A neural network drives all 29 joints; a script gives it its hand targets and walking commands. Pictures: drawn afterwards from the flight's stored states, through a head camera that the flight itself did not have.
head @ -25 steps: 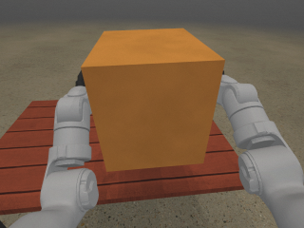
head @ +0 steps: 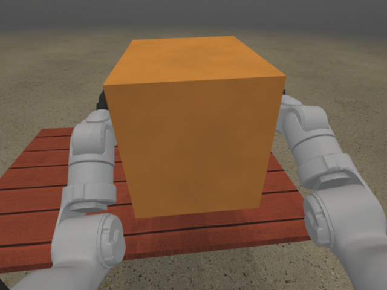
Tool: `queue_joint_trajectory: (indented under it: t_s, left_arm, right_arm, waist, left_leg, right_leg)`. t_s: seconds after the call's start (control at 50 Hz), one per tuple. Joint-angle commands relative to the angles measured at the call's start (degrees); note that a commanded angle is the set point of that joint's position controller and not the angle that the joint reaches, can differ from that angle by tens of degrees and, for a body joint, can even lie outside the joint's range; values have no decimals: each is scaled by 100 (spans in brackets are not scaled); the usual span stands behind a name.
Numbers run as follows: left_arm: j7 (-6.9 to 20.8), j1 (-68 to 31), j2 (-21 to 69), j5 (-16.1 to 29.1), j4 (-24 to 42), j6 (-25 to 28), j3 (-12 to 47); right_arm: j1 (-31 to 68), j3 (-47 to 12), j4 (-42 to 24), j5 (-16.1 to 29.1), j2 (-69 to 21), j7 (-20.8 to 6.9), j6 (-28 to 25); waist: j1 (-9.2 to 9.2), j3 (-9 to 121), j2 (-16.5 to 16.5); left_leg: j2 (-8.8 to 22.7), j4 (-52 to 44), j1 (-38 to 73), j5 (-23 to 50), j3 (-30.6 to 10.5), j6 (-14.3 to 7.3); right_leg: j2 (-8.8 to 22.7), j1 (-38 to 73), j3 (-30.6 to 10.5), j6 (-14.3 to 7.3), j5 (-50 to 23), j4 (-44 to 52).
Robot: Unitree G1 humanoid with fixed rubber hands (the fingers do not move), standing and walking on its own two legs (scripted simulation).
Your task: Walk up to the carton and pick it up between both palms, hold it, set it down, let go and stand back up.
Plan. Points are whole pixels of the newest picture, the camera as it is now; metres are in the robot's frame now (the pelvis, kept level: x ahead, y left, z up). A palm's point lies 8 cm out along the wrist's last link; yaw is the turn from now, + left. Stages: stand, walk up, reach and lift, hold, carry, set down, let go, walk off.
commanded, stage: hold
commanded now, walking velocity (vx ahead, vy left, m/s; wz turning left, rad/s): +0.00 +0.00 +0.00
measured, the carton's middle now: (190, 116) +0.41 +0.01 +0.24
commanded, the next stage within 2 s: set down in 0.56 s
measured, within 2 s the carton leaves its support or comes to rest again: neither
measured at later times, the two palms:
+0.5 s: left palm (107, 119) +0.37 +0.18 +0.26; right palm (273, 106) +0.37 -0.15 +0.28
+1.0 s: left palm (106, 122) +0.39 +0.19 +0.24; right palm (262, 115) +0.40 -0.14 +0.25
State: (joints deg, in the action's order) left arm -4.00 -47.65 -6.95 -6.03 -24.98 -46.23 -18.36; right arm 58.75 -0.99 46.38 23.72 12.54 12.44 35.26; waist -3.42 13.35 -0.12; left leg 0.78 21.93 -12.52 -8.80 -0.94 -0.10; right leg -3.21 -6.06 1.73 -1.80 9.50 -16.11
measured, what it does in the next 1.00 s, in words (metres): stands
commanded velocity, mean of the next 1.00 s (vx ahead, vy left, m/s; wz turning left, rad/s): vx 0.00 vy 0.00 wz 0.00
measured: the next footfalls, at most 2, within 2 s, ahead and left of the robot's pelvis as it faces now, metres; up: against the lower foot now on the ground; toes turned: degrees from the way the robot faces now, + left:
none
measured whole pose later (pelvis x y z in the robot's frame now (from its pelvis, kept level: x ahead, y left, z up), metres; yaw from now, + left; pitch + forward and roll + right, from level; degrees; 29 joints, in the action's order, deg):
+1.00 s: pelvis +0.01 +0.00 +0.00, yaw +1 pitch -4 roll -1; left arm -0.8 -47.6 -6.0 -11.2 -29.6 -32.9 -22.2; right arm 55.9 5.0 51.8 14.1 7.5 8.0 19.3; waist -3.3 7.2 -2.2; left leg -0.1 18.4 -6.9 -7.8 -1.7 0.0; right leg -2.4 -1.1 2.4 -2.0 10.0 -14.4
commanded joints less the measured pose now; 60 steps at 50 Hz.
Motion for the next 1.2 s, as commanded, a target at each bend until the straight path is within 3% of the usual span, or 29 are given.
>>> queue_joint_trajectory:
  t_s: [0.0,0.54,0.58,0.68,0.8,0.86,1.04,1.18]
  left_arm:
    - [900,-5321,3428,1090,1173,435,2368]
    - [861,-5299,3456,1111,1302,419,2415]
    - [907,-5426,3462,1064,1061,454,2325]
    - [917,-5653,3554,1037,883,893,2250]
    - [1091,-4973,3243,385,79,1338,1629]
    - [1177,-4631,3242,190,40,1460,1616]
    - [1067,-4344,3797,392,1021,1730,2591]
    - [874,-4125,3925,566,1498,1749,3075]
  right_arm:
    - [4715,-1123,-1846,882,-3957,-778,-154]
    - [4708,-1187,-1935,941,-3944,-793,-155]
    - [4819,-1222,-1881,968,-4085,-747,-211]
    - [5003,-987,-1868,606,-4166,-775,-643]
    - [4493,-527,-925,-222,-3865,-863,-1318]
    - [4306,-427,-821,-534,-3768,-905,-1691]
    - [4394,-979,-1966,-574,-3829,-870,-2486]
    - [4117,-1278,-2396,-475,-3833,-879,-2479]
  waist:
    - [-54,1712,304]
    - [-39,1793,313]
    - [2,1516,386]
    - [8,1795,336]
    - [46,1150,72]
    - [-3,1032,72]
    - [-138,1677,381]
    - [-127,1829,546]
  left_leg:
    - [-168,-92,1265,1068,-222,188]
    - [-164,-42,1331,1247,-239,209]
    - [-180,-128,1209,924,-308,196]
    - [-174,-122,1361,908,-302,180]
    - [-162,-393,1535,720,-168,33]
    - [-182,-411,1719,1028,-84,52]
    - [-243,14,2398,2491,-91,317]
    - [-230,110,2451,2525,-193,386]
  right_leg:
    - [-7,-86,-364,414,-1036,270]
    - [-36,-50,-353,413,-1178,240]
    - [-1,-256,-352,396,-743,318]
    - [4,-304,-266,386,-658,321]
    - [59,-93,-160,368,-372,445]
    - [70,117,-87,382,-581,461]
    - [21,468,109,441,-1771,308]
    - [44,317,124,437,-1842,212]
